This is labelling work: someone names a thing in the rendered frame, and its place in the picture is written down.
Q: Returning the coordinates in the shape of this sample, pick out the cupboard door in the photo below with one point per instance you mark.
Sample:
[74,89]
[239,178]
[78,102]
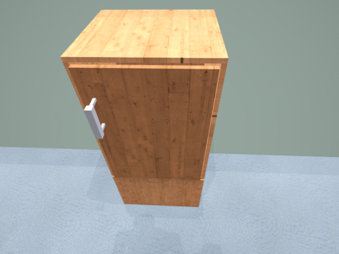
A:
[157,117]

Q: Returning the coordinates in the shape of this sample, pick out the handle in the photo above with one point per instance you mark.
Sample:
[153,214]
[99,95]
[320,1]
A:
[94,120]

